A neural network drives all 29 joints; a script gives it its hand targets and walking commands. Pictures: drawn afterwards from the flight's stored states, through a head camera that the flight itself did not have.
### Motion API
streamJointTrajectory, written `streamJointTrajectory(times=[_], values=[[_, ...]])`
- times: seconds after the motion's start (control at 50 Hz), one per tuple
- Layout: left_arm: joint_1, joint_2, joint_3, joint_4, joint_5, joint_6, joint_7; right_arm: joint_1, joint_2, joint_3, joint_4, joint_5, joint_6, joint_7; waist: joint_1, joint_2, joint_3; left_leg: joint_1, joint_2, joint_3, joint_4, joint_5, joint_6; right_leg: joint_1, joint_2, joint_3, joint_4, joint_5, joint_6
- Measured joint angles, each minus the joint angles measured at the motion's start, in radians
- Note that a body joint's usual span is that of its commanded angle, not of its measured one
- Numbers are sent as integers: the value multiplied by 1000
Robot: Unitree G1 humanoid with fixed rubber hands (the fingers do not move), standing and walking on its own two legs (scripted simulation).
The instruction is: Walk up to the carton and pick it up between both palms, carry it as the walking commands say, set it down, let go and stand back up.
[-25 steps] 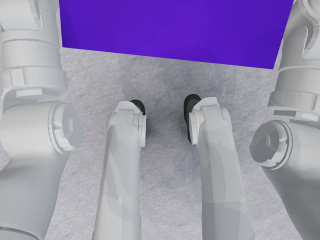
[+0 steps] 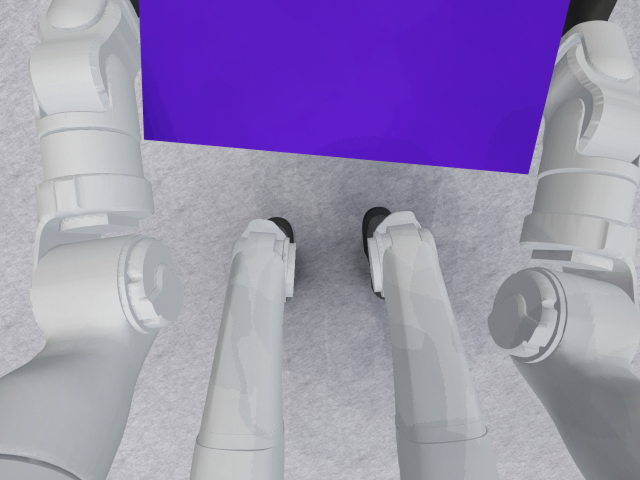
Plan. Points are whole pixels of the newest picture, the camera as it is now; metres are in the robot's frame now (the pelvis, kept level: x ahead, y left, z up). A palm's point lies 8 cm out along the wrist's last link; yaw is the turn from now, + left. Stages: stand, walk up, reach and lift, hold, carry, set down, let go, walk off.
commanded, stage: reach and lift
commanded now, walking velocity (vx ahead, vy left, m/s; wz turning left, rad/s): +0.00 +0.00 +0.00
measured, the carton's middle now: (344, 14) +0.54 -0.03 -0.18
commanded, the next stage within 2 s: none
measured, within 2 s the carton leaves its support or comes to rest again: neither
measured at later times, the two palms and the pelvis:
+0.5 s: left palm out of the picture +0.52 +0.17 -0.01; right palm out of the picture +0.48 -0.22 -0.01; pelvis +0.04 +0.00 +0.05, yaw +0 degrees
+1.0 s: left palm out of the picture +0.50 +0.17 +0.07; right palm out of the picture +0.46 -0.22 +0.07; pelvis +0.11 +0.00 +0.14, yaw +0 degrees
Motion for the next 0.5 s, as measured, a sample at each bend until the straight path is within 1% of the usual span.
streamJointTrajectory(times=[0.08, 0.18, 0.3, 0.4, 0.44, 0.5], values=[[18, -4, -10, -22, 0, 2, 3, 23, 4, 11, -21, 13, -2, -10, 2, -7, 11, 40, 2, -3, -27, 6, 0, 40, 3, 1, -28, 7, -1], [44, -12, -14, -43, 0, 15, 5, 48, 16, 5, -34, 7, 2, -2, -4, 2, 11, 92, -2, -11, -70, 18, 0, 96, -1, -1, -73, 16, -1], [97, -40, 1, -13, 13, -3, -3, 106, 30, 5, -28, -9, 5, 7, -5, 7, -68, 113, -1, -10, -127, 32, 3, 116, -1, 6, -129, 30, 0], [201, -79, 12, 16, 46, -8, -10, 202, 61, -1, 17, -28, -4, 22, 1, 5, -260, 69, 4, -6, -173, 38, 7, 68, 3, 16, -173, 39, 0], [249, -90, 6, 15, 47, -7, -13, 253, 77, 8, 10, -38, -1, 21, 4, 0, -332, 67, 6, -4, -200, 40, 7, 65, 4, 21, -198, 41, 1], [334, -115, 16, 41, 73, -13, -24, 328, 109, -3, 43, -63, -5, 33, -1, 3, -498, 42, 7, -12, -243, 43, 8, 42, 3, 18, -244, 44, 0]])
